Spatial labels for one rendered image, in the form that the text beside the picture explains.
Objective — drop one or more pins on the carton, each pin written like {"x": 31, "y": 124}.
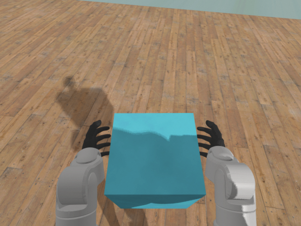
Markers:
{"x": 154, "y": 161}

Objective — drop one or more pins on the left robot hand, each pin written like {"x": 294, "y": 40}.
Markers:
{"x": 91, "y": 139}

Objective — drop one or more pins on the robot right forearm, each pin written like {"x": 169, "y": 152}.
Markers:
{"x": 234, "y": 188}

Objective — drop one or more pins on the robot left forearm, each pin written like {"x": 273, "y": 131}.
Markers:
{"x": 76, "y": 189}

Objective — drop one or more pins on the right robot hand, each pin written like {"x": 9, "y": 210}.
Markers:
{"x": 214, "y": 140}

